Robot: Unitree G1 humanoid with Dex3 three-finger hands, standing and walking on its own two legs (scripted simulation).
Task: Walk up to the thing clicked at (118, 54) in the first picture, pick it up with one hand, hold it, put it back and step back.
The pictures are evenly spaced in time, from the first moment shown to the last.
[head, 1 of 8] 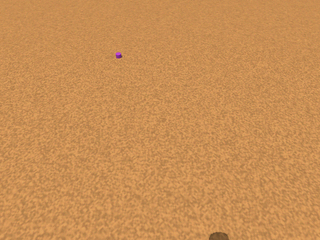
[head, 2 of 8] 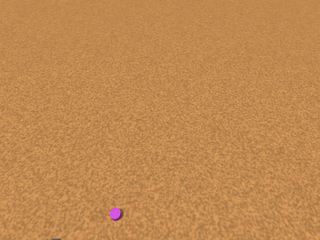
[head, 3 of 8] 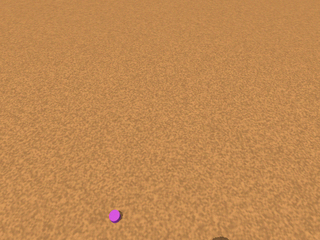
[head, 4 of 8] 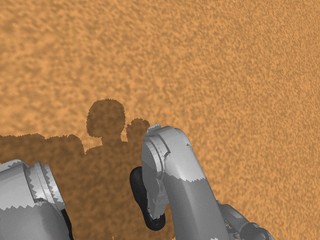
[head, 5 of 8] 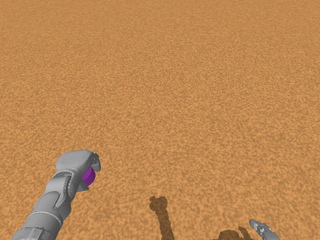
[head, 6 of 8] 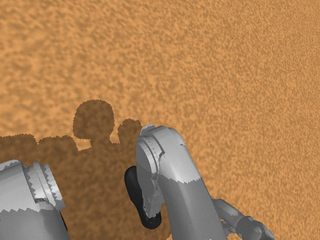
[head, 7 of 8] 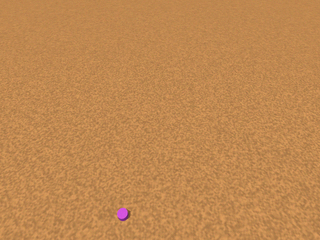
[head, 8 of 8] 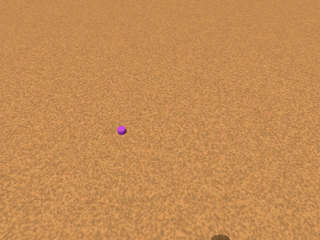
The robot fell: no
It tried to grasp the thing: yes
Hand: left
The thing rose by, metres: 0.69
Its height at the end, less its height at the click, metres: +0.00
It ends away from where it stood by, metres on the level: 0.01
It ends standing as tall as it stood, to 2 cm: yes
